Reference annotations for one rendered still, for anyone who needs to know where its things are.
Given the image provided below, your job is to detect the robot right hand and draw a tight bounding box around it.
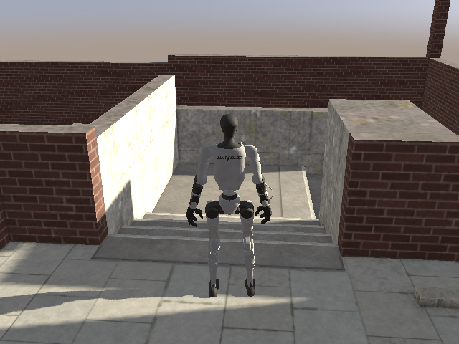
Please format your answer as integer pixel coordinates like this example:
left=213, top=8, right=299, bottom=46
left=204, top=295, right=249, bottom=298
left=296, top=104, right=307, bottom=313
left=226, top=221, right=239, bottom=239
left=255, top=205, right=272, bottom=224

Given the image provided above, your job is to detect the right robot foot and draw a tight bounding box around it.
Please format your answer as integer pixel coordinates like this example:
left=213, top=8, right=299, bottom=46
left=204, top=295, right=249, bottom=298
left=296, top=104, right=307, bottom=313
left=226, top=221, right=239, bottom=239
left=245, top=279, right=255, bottom=297

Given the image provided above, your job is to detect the left robot forearm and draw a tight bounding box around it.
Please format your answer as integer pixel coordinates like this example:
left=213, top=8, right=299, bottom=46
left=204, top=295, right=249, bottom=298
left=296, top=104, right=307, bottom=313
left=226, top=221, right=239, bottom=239
left=189, top=175, right=203, bottom=209

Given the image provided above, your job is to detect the right robot forearm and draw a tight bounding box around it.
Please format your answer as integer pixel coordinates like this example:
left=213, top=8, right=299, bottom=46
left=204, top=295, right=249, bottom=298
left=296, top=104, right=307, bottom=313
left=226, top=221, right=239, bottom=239
left=256, top=173, right=270, bottom=207

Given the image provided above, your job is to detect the robot right upper arm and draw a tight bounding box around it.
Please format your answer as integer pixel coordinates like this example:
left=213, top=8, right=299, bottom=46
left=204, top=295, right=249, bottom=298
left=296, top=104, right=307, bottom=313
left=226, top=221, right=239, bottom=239
left=245, top=145, right=263, bottom=184

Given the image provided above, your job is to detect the robot left hand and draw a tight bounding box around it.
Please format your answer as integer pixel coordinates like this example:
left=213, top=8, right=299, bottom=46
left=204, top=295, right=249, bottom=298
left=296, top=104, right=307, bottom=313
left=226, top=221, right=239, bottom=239
left=186, top=207, right=203, bottom=227

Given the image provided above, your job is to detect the robot left upper arm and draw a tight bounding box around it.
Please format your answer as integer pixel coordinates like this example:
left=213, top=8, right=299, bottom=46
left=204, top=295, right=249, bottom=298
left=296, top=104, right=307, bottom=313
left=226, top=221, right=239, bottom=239
left=196, top=145, right=214, bottom=185

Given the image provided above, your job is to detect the robot left thigh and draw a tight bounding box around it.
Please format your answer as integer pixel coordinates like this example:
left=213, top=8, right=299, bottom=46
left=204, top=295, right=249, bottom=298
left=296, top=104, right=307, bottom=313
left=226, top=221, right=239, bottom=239
left=205, top=200, right=220, bottom=252

